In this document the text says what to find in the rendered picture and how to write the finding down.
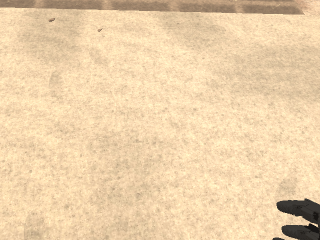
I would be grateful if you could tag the right robot hand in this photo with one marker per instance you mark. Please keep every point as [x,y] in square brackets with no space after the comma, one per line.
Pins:
[306,208]

